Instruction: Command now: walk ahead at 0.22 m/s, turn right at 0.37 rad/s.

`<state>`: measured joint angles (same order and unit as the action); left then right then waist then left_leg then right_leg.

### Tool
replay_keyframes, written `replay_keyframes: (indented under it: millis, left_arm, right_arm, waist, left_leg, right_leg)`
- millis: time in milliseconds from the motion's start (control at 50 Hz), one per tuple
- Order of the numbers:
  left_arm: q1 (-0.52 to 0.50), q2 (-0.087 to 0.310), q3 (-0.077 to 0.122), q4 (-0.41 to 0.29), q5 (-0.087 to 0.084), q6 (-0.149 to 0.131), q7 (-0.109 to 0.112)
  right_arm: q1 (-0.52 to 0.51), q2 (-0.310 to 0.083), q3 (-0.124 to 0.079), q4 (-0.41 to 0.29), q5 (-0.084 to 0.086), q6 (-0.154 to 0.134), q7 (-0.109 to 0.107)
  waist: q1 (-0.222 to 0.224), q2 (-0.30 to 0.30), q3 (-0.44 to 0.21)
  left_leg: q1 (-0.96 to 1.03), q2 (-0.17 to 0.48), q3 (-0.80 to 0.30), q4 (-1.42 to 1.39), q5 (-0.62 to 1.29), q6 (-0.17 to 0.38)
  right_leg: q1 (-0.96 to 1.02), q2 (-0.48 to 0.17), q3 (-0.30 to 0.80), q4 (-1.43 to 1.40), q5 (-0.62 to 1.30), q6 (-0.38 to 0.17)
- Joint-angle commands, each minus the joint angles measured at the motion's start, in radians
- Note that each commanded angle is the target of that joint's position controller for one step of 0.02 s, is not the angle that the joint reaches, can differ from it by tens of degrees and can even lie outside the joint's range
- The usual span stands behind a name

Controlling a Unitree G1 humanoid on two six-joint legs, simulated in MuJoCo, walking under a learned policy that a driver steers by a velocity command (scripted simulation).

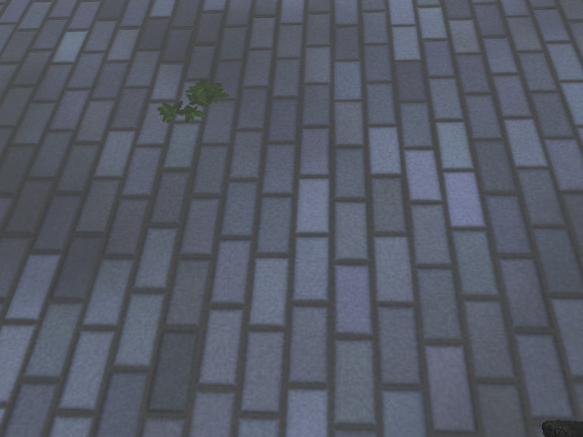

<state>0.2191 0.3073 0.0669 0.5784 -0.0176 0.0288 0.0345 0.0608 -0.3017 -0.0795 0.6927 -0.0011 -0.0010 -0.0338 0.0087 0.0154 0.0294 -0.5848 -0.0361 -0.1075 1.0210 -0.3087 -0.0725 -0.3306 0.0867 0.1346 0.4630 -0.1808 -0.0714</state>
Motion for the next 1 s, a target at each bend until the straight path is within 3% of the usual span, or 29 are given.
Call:
replay_keyframes:
  millis: [20, 40, 80, 120, 180, 260, 320, 360, 380, 400, 420, 440, 460, 480, 500, 540, 600, 640, 700, 760, 780, 800, 820, 840, 860, 880, 920, 1000]
  left_arm:
    - [0.025, 0.126, 0.029, -0.054, 0.002, -0.023, 0.006]
    - [0.039, 0.123, 0.023, -0.041, 0.013, -0.031, 0.0]
    - [0.062, 0.147, 0.025, -0.026, 0.027, -0.052, -0.01]
    - [0.078, 0.162, 0.027, -0.011, 0.029, -0.076, -0.014]
    - [0.077, 0.155, 0.023, 0.004, 0.024, -0.102, -0.021]
    - [0.08, 0.142, 0.019, 0.042, 0.022, -0.099, -0.04]
    - [0.088, 0.154, 0.023, 0.071, 0.012, -0.085, -0.055]
    - [0.067, 0.148, 0.02, 0.082, -0.003, -0.073, -0.054]
    - [0.074, 0.126, 0.013, 0.089, -0.001, -0.072, -0.05]
    - [0.079, 0.086, -0.001, 0.092, 0.01, -0.078, -0.046]
    - [0.128, 0.023, -0.025, 0.069, 0.05, -0.09, -0.042]
    - [0.189, 0.038, -0.023, 0.085, 0.035, -0.096, -0.035]
    - [0.155, 0.127, 0.001, 0.095, 0.014, -0.091, -0.033]
    - [0.096, 0.126, 0.002, 0.09, 0.001, -0.08, -0.032]
    - [0.066, 0.109, 0.0, 0.093, 0.009, -0.065, -0.025]
    - [0.078, 0.074, -0.003, 0.101, 0.021, -0.038, -0.014]
    - [0.131, 0.04, -0.009, 0.135, 0.026, -0.028, -0.003]
    - [0.095, 0.025, -0.015, 0.134, 0.03, -0.026, 0.001]
    - [0.049, 0.044, -0.008, 0.131, 0.025, -0.015, 0.004]
    - [0.029, 0.033, -0.007, 0.133, 0.03, -0.014, 0.006]
    - [0.015, 0.044, -0.007, 0.128, 0.041, -0.018, 0.007]
    - [0.014, 0.072, -0.003, 0.119, 0.045, -0.022, 0.012]
    - [-0.007, 0.134, 0.014, 0.129, 0.03, -0.022, 0.014]
    - [-0.009, 0.09, 0.014, 0.142, 0.022, -0.022, 0.008]
    - [-0.005, 0.044, 0.001, 0.141, 0.031, -0.022, 0.005]
    - [-0.016, 0.042, 0.0, 0.147, 0.036, -0.024, 0.005]
    - [-0.014, 0.046, 0.002, 0.16, 0.029, -0.035, 0.005]
    - [-0.018, 0.047, 0.003, 0.182, 0.024, -0.035, 0.008]
  right_arm:
    - [0.038, -0.068, -0.01, -0.028, 0.009, -0.015, 0.017]
    - [0.024, -0.069, -0.008, -0.032, 0.011, -0.025, 0.025]
    - [-0.02, -0.085, -0.008, -0.049, 0.018, -0.048, 0.031]
    - [-0.031, -0.093, -0.008, -0.06, 0.023, -0.067, 0.036]
    - [-0.013, -0.087, -0.005, -0.07, 0.032, -0.079, 0.043]
    - [0.003, -0.042, 0.015, -0.074, 0.01, -0.089, 0.055]
    - [0.015, -0.051, 0.018, -0.084, 0.016, -0.092, 0.067]
    - [0.089, -0.075, 0.007, -0.072, 0.011, -0.093, 0.068]
    - [0.151, -0.096, -0.004, -0.054, 0.004, -0.091, 0.061]
    - [0.233, -0.137, -0.016, -0.047, -0.004, -0.092, 0.051]
    - [0.325, -0.241, -0.032, -0.059, -0.025, -0.086, 0.04]
    - [0.373, -0.239, -0.034, -0.039, -0.011, -0.067, 0.037]
    - [0.362, -0.19, -0.022, -0.042, 0.005, -0.058, 0.038]
    - [0.297, -0.156, -0.01, -0.05, 0.004, -0.054, 0.038]
    - [0.227, -0.123, 0.004, -0.06, -0.001, -0.052, 0.041]
    - [0.132, -0.081, 0.022, -0.065, -0.012, -0.054, 0.041]
    - [0.071, -0.06, 0.028, -0.052, -0.023, -0.062, 0.038]
    - [0.076, -0.066, 0.026, -0.037, -0.018, -0.056, 0.035]
    - [0.095, -0.074, 0.026, -0.011, -0.015, -0.04, 0.035]
    - [0.068, -0.047, 0.038, 0.008, -0.004, -0.03, 0.04]
    - [0.094, -0.032, 0.044, 0.023, -0.003, -0.033, 0.042]
    - [0.115, -0.02, 0.049, 0.032, -0.014, -0.04, 0.044]
    - [0.178, -0.034, 0.043, 0.038, -0.019, -0.046, 0.05]
    - [0.145, -0.036, 0.044, 0.044, -0.021, -0.044, 0.047]
    - [0.116, -0.051, 0.041, 0.046, -0.016, -0.042, 0.045]
    - [0.099, -0.032, 0.043, 0.044, -0.011, -0.038, 0.041]
    - [0.111, -0.04, 0.039, 0.054, -0.012, -0.028, 0.037]
    - [0.113, -0.034, 0.036, 0.078, -0.006, -0.018, 0.034]
  waist:
    - [0.018, -0.178, -0.176]
    - [0.032, -0.208, -0.144]
    - [0.062, -0.198, -0.075]
    - [0.076, -0.174, -0.037]
    - [0.078, -0.156, -0.004]
    - [0.074, -0.095, 0.032]
    - [0.068, -0.117, 0.016]
    - [0.011, -0.113, -0.028]
    - [-0.019, -0.096, -0.067]
    - [-0.057, -0.059, -0.137]
    - [-0.056, 0.154, -0.277]
    - [-0.065, 0.327, -0.366]
    - [-0.088, 0.19, -0.323]
    - [-0.074, 0.123, -0.244]
    - [-0.052, 0.059, -0.185]
    - [0.005, 0.081, -0.135]
    - [0.045, 0.108, -0.14]
    - [0.028, 0.097, -0.145]
    - [0.003, 0.086, -0.125]
    - [0.023, 0.065, -0.068]
    - [0.02, 0.039, -0.058]
    - [0.008, 0.006, -0.065]
    - [-0.051, -0.092, -0.062]
    - [-0.014, -0.103, -0.066]
    - [0.007, -0.057, -0.053]
    - [0.001, -0.069, -0.056]
    - [-0.001, -0.08, -0.073]
    - [-0.004, -0.048, -0.087]
  left_leg:
    - [-0.045, 0.044, 0.044, -0.113, 0.1, -0.008]
    - [-0.046, 0.061, 0.056, -0.141, 0.119, -0.003]
    - [-0.089, 0.086, 0.061, -0.183, 0.139, 0.026]
    - [-0.166, 0.104, 0.054, -0.197, 0.155, 0.053]
    - [-0.257, 0.118, 0.038, -0.184, 0.164, 0.072]
    - [-0.106, 0.109, 0.089, -0.341, 0.162, 0.074]
    - [0.074, 0.072, 0.126, -0.405, 0.183, 0.072]
    - [0.212, 0.041, 0.141, -0.493, 0.235, 0.095]
    - [0.318, 0.022, 0.146, -0.536, 0.271, 0.113]
    - [0.469, 0.091, 0.077, -0.551, 0.41, 0.144]
    - [0.739, 0.33, -0.197, -0.515, 0.711, 0.251]
    - [0.817, 0.47, -0.433, -0.597, 0.738, 0.402]
    - [0.758, 0.426, -0.404, -0.628, 0.582, 0.38]
    - [0.682, 0.383, -0.309, -0.633, 0.51, 0.342]
    - [0.58, 0.337, -0.234, -0.654, 0.491, 0.316]
    - [0.396, 0.276, -0.13, -0.704, 0.528, 0.29]
    - [0.315, 0.226, -0.023, -0.715, 0.644, 0.3]
    - [0.325, 0.228, -0.016, -0.708, 0.636, 0.301]
    - [0.33, 0.242, -0.055, -0.719, 0.455, 0.307]
    - [0.296, 0.208, -0.072, -0.708, 0.229, 0.268]
    - [0.281, 0.181, -0.069, -0.698, 0.182, 0.228]
    - [0.27, 0.148, -0.058, -0.674, 0.126, 0.19]
    - [0.252, 0.092, -0.019, -0.685, 0.112, 0.159]
    - [0.308, 0.067, 0.024, -0.667, 0.118, 0.139]
    - [0.306, 0.073, 0.021, -0.654, 0.131, 0.141]
    - [0.317, 0.074, 0.026, -0.642, 0.181, 0.146]
    - [0.354, 0.066, 0.038, -0.614, 0.275, 0.145]
    - [0.401, 0.07, 0.039, -0.592, 0.371, 0.147]
  right_leg:
    - [0.21, -0.246, 0.276, -0.203, -0.303, -0.124]
    - [0.192, -0.265, 0.299, -0.236, -0.371, -0.13]
    - [0.192, -0.305, 0.323, -0.27, -0.429, -0.139]
    - [0.244, -0.342, 0.326, -0.291, -0.45, -0.14]
    - [0.302, -0.366, 0.275, -0.309, -0.416, -0.132]
    - [0.227, -0.305, 0.119, -0.291, -0.121, -0.137]
    - [0.145, -0.292, 0.069, -0.235, 0.06, -0.137]
    - [0.141, -0.278, 0.057, -0.14, 0.185, -0.096]
    - [0.136, -0.243, 0.034, -0.057, 0.279, -0.064]
    - [0.095, -0.186, -0.024, 0.089, 0.288, -0.007]
    - [-0.107, -0.076, -0.103, 0.399, -0.067, 0.086]
    - [-0.271, -0.016, -0.096, 0.659, -0.473, 0.143]
    - [-0.319, -0.065, -0.044, 0.759, -0.469, 0.145]
    - [-0.359, -0.101, -0.06, 0.777, -0.411, 0.136]
    - [-0.346, -0.133, -0.071, 0.73, -0.352, 0.134]
    - [-0.196, -0.164, -0.071, 0.617, -0.244, 0.136]
    - [-0.052, -0.152, -0.087, 0.44, -0.162, 0.15]
    - [-0.008, -0.151, -0.086, 0.323, -0.123, 0.15]
    - [0.034, -0.149, -0.079, 0.219, -0.092, 0.145]
    - [0.125, -0.138, -0.09, 0.014, 0.018, 0.119]
    - [0.176, -0.157, -0.062, -0.041, 0.122, 0.107]
    - [0.222, -0.204, -0.016, -0.046, 0.233, 0.092]
    - [0.231, -0.202, -0.027, 0.016, 0.234, 0.067]
    - [0.181, -0.169, -0.045, 0.02, 0.135, 0.063]
    - [0.173, -0.165, -0.042, -0.004, 0.128, 0.076]
    - [0.177, -0.165, -0.041, -0.005, 0.162, 0.087]
    - [0.186, -0.16, -0.05, 0.005, 0.206, 0.089]
    - [0.184, -0.156, -0.055, 0.011, 0.237, 0.087]
